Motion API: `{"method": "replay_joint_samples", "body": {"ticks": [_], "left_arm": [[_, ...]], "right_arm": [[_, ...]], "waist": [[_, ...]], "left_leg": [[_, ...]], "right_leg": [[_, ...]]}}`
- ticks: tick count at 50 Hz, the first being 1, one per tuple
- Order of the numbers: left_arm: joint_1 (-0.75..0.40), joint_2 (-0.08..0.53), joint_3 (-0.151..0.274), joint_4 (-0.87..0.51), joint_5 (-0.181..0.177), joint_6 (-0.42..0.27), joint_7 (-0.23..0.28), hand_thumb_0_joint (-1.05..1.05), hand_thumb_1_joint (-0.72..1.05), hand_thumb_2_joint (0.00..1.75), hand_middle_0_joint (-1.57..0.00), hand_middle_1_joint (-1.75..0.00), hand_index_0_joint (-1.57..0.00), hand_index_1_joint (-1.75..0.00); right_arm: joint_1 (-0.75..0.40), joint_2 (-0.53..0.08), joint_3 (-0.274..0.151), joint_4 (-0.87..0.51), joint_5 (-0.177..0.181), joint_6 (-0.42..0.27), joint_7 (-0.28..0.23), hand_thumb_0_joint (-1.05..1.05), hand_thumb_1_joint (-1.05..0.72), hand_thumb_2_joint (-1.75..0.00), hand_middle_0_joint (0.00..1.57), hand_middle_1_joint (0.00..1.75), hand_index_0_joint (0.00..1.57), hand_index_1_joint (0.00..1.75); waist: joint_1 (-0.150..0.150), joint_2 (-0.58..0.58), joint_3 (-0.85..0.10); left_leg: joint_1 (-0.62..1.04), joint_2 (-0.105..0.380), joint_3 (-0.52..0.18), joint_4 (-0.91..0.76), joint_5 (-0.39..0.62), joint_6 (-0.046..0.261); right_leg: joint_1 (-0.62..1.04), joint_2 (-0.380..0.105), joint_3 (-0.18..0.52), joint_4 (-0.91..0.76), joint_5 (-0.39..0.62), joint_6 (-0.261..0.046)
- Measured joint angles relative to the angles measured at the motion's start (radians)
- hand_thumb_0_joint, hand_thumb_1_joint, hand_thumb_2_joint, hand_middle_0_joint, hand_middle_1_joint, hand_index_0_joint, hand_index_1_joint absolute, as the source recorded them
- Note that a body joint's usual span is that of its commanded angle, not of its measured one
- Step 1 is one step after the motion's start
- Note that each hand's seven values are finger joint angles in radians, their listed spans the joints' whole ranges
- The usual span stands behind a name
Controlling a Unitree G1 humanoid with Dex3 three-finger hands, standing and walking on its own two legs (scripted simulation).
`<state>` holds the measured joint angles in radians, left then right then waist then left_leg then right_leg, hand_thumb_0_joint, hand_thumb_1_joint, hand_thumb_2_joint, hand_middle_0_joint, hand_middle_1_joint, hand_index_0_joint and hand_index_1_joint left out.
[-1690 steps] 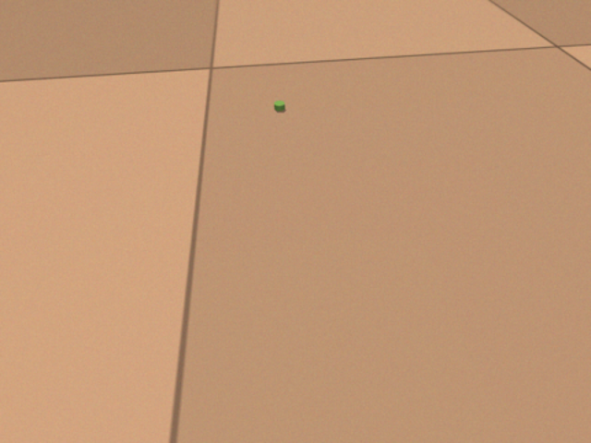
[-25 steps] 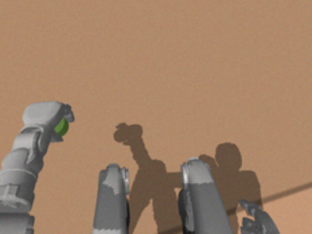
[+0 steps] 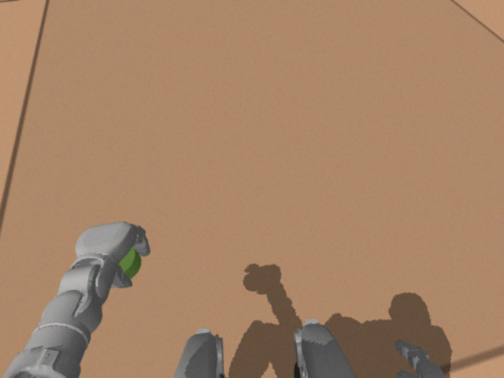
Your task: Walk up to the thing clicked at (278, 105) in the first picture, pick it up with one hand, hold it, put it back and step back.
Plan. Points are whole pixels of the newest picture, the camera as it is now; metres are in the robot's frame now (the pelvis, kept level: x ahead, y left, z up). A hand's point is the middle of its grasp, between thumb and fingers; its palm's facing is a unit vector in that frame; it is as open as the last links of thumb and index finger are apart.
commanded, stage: lift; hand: left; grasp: from above
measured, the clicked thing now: (119, 261) +0.36 +0.25 -0.09
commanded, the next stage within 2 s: hold in 0.46 s
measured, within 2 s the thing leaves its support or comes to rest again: neither
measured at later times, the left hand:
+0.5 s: hand (112, 232) +0.36 +0.22 +0.02, palm faces -0.46 -0.10 -0.88, open 7.5 cm
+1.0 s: hand (106, 212) +0.38 +0.22 +0.06, palm faces -0.46 -0.07 -0.89, open 7.5 cm
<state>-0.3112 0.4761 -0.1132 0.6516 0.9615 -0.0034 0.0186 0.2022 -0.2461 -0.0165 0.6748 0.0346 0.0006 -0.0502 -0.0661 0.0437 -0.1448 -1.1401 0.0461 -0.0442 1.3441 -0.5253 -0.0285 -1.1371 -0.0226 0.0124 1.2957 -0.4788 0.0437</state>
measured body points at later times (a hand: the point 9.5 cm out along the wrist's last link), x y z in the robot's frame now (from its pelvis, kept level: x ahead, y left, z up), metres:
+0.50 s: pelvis +0.04 +0.00 +0.08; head +0.09 -0.01 +0.53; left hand +0.38 +0.23 +0.07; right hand +0.14 -0.27 -0.04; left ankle +0.06 +0.13 -0.61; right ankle +0.08 -0.15 -0.61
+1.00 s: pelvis +0.06 +0.00 +0.11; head +0.09 -0.02 +0.56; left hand +0.40 +0.22 +0.11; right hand +0.18 -0.26 -0.01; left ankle +0.06 +0.13 -0.61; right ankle +0.08 -0.15 -0.61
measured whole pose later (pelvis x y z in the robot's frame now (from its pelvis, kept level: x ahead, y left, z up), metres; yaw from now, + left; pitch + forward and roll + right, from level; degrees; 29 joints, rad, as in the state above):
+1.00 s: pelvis +0.06 +0.00 +0.11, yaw -1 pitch +7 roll +0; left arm -0.28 0.39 -0.19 0.70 0.99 0.02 0.00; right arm 0.23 -0.25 -0.05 0.71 0.05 0.03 -0.04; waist -0.02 0.04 -0.07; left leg -0.46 0.05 0.02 0.71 -0.36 -0.03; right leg -0.49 -0.03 0.04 0.69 -0.32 0.04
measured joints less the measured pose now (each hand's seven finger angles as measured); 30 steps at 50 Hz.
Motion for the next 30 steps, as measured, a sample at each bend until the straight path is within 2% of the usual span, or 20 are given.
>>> {"method": "replay_joint_samples", "body": {"ticks": [10, 16, 24, 30], "left_arm": [[0.009, -0.051, -0.032, 0.063, 0.027, 0.003, 0.060, 0.02, 0.25, 0.30, -0.65, -0.50, -0.94, -0.54], [-0.016, -0.064, -0.046, 0.101, 0.021, 0.027, 0.085, 0.03, 0.24, 0.33, -0.65, -0.50, -0.94, -0.56], [-0.014, -0.076, -0.062, 0.119, 0.000, 0.047, 0.049, 0.04, 0.23, 0.36, -0.64, -0.51, -0.93, -0.58], [0.008, -0.082, -0.068, 0.103, 0.015, 0.028, 0.034, 0.04, 0.22, 0.39, -0.63, -0.52, -0.92, -0.60]], "right_arm": [[0.025, 0.002, -0.013, 0.036, 0.002, -0.017, -0.011, 0.01, -0.91, -0.90, 0.20, 0.30, 0.20, 0.30], [0.028, 0.004, -0.017, 0.053, 0.003, -0.020, -0.006, 0.01, -0.91, -0.90, 0.20, 0.30, 0.20, 0.30], [0.041, 0.004, -0.022, 0.052, 0.007, -0.012, -0.001, 0.01, -0.90, -0.90, 0.20, 0.30, 0.20, 0.30], [0.042, 0.004, -0.023, 0.044, 0.008, -0.007, 0.000, 0.01, -0.90, -0.90, 0.20, 0.30, 0.20, 0.30]], "waist": [[0.012, -0.006, 0.027], [0.013, -0.007, 0.047], [0.018, -0.005, 0.055], [0.024, -0.011, 0.062]], "left_leg": [[0.214, 0.004, 0.012, -0.196, 0.049, -0.003], [0.331, 0.005, 0.025, -0.312, 0.081, -0.002], [0.455, 0.006, 0.040, -0.435, 0.112, 0.001], [0.525, 0.004, 0.049, -0.501, 0.127, 0.003]], "right_leg": [[0.208, 0.000, -0.001, -0.187, 0.045, -0.005], [0.321, -0.001, 0.005, -0.298, 0.077, -0.005], [0.441, -0.002, 0.012, -0.419, 0.109, -0.002], [0.507, -0.004, 0.018, -0.482, 0.124, -0.001]]}}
